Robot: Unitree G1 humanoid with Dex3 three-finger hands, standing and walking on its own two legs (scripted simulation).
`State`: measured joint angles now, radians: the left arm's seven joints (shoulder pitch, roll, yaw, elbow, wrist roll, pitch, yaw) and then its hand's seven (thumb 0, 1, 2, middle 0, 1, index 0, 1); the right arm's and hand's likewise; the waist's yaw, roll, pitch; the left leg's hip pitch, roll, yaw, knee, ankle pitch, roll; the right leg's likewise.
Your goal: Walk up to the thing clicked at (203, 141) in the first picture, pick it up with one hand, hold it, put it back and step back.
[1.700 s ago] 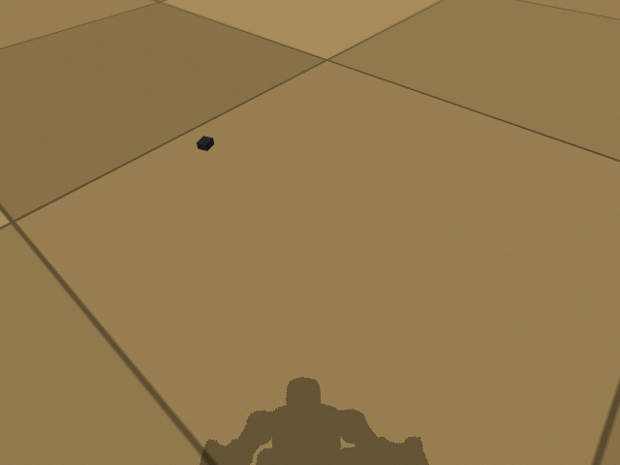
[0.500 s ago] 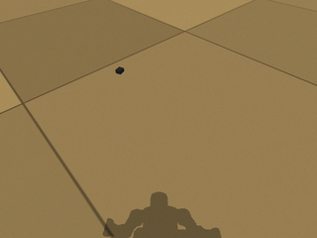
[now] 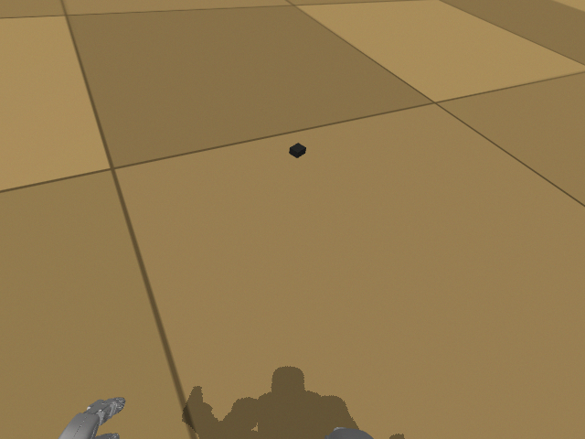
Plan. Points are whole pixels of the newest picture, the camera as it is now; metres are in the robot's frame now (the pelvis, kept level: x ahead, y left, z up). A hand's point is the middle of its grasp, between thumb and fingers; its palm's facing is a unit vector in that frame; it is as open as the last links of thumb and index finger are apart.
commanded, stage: walk up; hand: left
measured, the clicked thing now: (297, 150) +1.79 -0.15 -0.75
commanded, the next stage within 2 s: none
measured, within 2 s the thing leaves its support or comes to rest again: neither
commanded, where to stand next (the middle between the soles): +1.71 -0.60 m, yaw +46 degrees
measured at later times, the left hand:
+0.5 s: hand (173, 346) +0.31 +0.20 -0.13, palm faces +0.33 -0.87 -0.36, open 7.4 cm
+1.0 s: hand (216, 220) +0.63 +0.16 -0.16, palm faces +0.35 -0.90 -0.28, open 7.4 cm
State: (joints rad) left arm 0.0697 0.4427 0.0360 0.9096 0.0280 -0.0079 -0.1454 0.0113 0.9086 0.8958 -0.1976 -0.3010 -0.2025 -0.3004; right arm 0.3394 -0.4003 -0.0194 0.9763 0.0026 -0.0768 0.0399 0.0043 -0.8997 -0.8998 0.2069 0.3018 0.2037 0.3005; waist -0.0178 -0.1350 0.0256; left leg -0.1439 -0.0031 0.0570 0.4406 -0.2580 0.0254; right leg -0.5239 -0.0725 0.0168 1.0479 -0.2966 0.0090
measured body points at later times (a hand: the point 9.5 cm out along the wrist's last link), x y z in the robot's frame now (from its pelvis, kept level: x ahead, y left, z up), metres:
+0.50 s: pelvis +0.33 -0.10 +0.00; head +0.34 -0.09 +0.45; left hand +0.29 +0.24 -0.11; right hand +0.54 -0.38 -0.09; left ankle +0.35 +0.03 -0.67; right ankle +0.32 -0.19 -0.74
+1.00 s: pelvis +0.62 -0.14 -0.02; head +0.62 -0.09 +0.43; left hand +0.61 +0.21 -0.14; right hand +0.78 -0.44 -0.09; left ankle +0.53 +0.02 -0.74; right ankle +0.82 -0.28 -0.70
